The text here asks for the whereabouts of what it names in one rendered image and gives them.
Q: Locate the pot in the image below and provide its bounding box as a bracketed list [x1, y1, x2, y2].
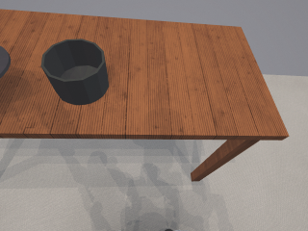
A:
[40, 38, 109, 105]

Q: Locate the lid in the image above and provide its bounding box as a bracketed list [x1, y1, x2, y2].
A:
[0, 46, 11, 78]

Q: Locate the table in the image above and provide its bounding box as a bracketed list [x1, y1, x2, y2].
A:
[0, 9, 289, 182]

